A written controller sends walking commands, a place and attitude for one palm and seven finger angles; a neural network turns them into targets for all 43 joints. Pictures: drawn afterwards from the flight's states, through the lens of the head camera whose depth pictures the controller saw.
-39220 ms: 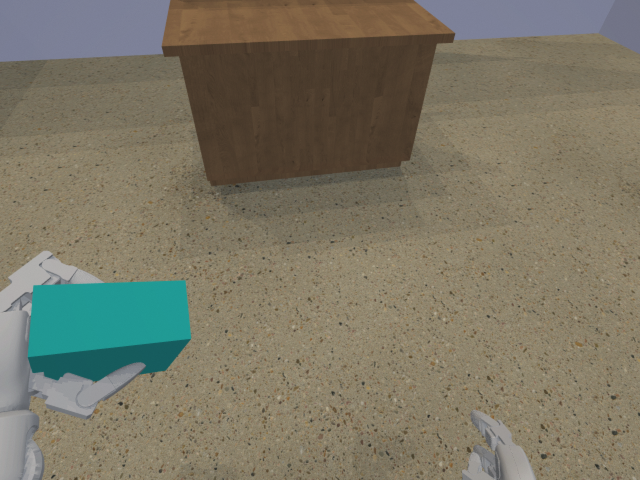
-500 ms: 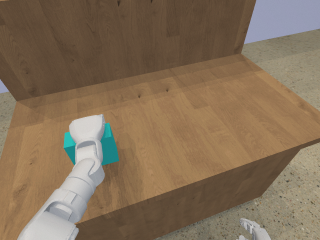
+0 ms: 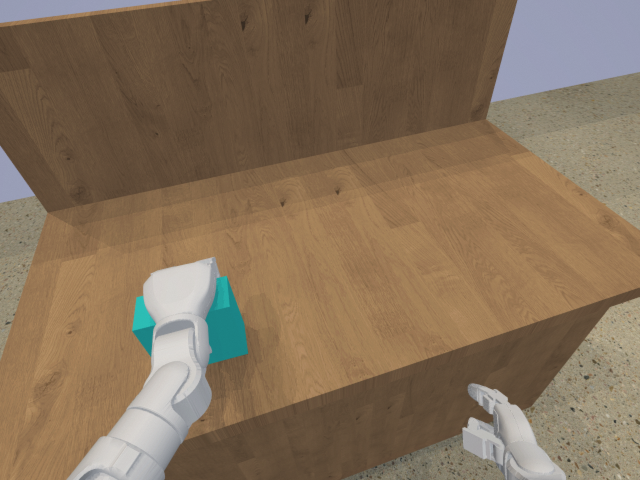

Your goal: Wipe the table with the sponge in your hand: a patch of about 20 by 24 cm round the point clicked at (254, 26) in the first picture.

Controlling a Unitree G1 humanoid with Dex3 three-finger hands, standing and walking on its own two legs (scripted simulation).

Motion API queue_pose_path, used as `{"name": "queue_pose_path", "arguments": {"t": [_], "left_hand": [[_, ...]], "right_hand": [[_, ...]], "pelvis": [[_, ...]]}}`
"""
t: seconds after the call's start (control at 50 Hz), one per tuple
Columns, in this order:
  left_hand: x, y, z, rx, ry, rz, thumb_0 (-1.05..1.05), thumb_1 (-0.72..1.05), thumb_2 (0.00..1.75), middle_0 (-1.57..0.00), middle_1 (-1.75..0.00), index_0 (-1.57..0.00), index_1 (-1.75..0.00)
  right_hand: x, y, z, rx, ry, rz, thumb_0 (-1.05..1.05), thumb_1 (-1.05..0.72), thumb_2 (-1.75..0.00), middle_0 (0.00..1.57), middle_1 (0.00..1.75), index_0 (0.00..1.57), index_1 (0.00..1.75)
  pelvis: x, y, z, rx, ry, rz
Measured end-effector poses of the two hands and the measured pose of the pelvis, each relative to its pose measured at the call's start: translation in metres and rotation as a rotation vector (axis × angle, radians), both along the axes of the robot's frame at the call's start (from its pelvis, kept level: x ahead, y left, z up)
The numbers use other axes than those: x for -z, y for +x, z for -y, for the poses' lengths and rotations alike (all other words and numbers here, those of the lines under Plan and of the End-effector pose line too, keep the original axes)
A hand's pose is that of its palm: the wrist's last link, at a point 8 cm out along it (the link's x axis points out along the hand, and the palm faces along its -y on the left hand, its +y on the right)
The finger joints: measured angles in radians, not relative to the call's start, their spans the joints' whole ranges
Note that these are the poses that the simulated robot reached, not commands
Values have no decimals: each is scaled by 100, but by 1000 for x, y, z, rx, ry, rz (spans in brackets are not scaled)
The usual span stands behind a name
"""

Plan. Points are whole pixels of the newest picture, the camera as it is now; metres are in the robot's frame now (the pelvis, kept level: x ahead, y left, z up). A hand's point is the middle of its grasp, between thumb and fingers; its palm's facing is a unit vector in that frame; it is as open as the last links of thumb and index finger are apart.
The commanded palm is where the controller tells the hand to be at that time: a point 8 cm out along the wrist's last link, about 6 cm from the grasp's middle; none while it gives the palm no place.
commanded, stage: wipe back along the middle lane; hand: left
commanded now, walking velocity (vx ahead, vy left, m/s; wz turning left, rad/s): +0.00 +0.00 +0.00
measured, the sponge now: (198, 334) +0.31 +0.23 +0.00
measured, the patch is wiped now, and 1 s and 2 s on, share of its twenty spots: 0.65 0.75 1.00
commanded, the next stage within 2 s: slide across to the third lane in 0.20 s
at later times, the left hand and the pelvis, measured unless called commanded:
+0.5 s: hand (205, 331) +0.29 +0.20 +0.04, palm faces -0.01 -0.07 -1.00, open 10.1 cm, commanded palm +0.25 +0.16 +0.09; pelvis -0.01 -0.01 +0.00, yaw +0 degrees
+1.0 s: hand (250, 323) +0.30 +0.14 +0.04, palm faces -0.02 -0.05 -1.00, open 10.1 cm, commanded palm +0.27 +0.11 +0.09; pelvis -0.02 -0.02 +0.00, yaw +0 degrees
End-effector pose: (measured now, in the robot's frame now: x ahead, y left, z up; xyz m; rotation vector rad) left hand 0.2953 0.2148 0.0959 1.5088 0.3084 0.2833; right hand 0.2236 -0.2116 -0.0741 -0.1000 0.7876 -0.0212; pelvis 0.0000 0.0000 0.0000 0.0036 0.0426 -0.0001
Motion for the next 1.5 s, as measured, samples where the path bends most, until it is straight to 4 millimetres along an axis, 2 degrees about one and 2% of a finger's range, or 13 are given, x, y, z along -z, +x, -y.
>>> {"name": "queue_pose_path", "arguments": {"t": [0.34,0.5,0.78,1.08,1.28,1.5], "left_hand": [[1,-27,15,28,-22,21,1,-48,105,-66,-143,-70,-139],[-1,-27,23,24,-22,0,0,-49,105,-67,-142,-71,-138],[-2,-17,67,110,-21,16,-1,-50,105,-69,-139,-73,-135],[-2,-7,87,103,-8,-3,-1,-50,105,-70,-139,-74,-135],[-1,11,91,73,-10,-18,-1,-51,105,-71,-138,-75,-134],[-2,38,84,41,9,-44,-1,-51,105,-72,-137,-76,-133]], "right_hand": [[1,0,-2,-21,31,11,1,-91,-90,20,30,20,30],[1,-1,0,-25,24,17,1,-91,-90,20,30,20,30],[4,-8,-8,-48,76,22,1,-91,-90,20,30,20,30],[7,-23,19,-7,50,3,1,-91,-90,20,30,20,30],[14,-41,33,42,24,-41,1,-91,-90,20,30,20,30],[30,-76,52,116,-18,-135,1,-91,-90,20,30,20,30]], "pelvis": [[1,-2,3,11,5,22],[1,-9,5,-1,6,33],[2,-17,13,1,12,39],[2,-23,24,-5,14,38],[3,-26,29,3,16,20],[4,-27,31,11,15,-21]]}}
